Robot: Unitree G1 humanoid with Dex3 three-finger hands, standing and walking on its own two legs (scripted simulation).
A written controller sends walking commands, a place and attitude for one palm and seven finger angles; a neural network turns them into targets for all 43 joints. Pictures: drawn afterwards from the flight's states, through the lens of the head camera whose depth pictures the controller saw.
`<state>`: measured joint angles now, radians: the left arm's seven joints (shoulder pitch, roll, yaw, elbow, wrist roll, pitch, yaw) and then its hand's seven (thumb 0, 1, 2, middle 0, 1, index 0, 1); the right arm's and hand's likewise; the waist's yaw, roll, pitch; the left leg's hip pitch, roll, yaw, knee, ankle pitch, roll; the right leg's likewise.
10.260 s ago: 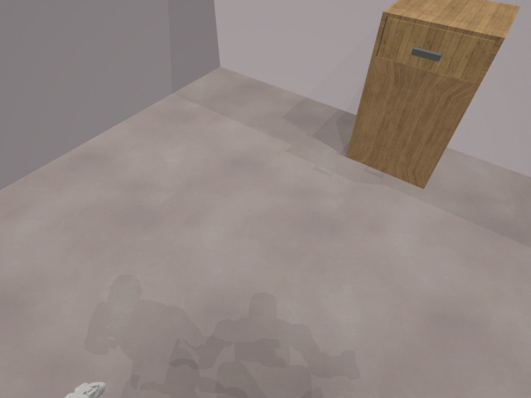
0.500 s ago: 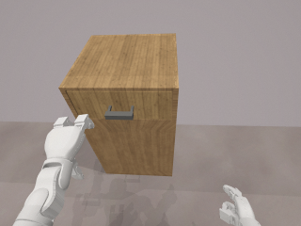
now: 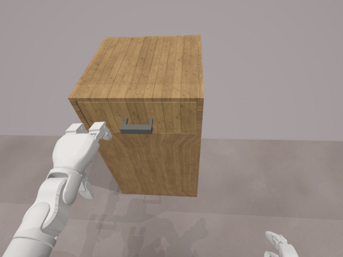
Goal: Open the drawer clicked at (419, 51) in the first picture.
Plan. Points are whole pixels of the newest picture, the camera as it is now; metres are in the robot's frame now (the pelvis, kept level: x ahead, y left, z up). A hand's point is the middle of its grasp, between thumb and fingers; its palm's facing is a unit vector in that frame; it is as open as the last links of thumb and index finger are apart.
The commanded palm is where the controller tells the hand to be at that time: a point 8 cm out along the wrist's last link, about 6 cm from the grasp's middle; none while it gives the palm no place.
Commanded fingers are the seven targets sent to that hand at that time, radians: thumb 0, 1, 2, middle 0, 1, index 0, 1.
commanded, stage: raise the hand with hooked fingers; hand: left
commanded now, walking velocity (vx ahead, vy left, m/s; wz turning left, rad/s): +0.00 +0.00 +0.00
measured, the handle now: (137, 124) +0.55 +0.20 -0.07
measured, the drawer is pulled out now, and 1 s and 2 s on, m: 0.00 0.00 0.00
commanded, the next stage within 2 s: move the hooked fingers above the handle in 0.08 s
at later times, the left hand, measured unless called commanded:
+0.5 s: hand (101, 152) +0.33 +0.22 +0.06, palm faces +0.01 -0.07 -1.00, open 13.8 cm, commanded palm +0.32 +0.23 +0.11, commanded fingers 0.00 -0.50 0.30 -0.30 -1.20 -0.30 -1.20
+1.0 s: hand (115, 137) +0.41 +0.21 +0.02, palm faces -0.03 -0.05 -1.00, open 13.8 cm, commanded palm +0.39 +0.21 +0.08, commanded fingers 0.00 -0.50 0.30 -0.30 -1.20 -0.30 -1.20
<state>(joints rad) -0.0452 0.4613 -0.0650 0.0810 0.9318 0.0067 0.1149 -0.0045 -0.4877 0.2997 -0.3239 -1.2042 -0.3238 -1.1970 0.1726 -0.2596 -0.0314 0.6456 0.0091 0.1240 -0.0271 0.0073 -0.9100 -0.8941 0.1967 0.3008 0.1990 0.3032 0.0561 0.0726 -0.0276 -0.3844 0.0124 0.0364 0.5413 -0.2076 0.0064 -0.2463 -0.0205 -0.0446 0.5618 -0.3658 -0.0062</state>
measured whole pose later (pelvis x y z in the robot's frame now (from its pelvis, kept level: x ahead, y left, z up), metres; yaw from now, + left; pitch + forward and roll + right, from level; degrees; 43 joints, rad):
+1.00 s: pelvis +0.01 -0.01 -0.01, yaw -1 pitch +10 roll +0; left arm -0.43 0.42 -0.08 0.62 1.01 0.02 0.22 0.00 -0.49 0.30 -0.32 -1.20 -0.32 -1.20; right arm 0.26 -0.24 -0.07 0.69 0.02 0.15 -0.04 0.01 -0.91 -0.89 0.20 0.30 0.20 0.30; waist -0.02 0.05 -0.11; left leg -0.57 0.03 0.05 0.67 -0.28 0.00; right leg -0.44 0.00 -0.03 0.69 -0.43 -0.02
